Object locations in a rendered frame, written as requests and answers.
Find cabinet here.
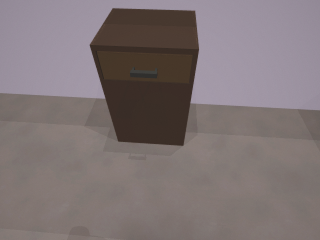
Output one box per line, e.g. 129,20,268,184
90,8,199,146

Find drawer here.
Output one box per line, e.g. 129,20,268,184
97,51,193,83

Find handle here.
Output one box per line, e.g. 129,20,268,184
130,67,158,79

